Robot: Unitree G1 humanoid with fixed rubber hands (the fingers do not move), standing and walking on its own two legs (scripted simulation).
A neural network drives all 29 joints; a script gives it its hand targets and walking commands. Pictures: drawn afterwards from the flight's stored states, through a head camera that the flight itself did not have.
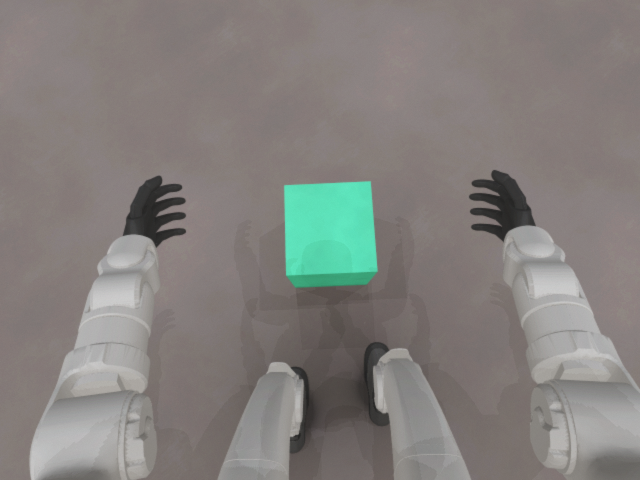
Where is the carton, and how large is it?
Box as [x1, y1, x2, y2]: [284, 181, 377, 287]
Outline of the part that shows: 370,181 284,185 286,275 295,287 366,284 377,271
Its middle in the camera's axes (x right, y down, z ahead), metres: +0.02 +0.00 +0.99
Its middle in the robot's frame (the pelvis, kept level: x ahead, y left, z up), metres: +0.50 +0.00 -0.57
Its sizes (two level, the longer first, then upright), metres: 0.210 0.200 0.250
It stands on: the floor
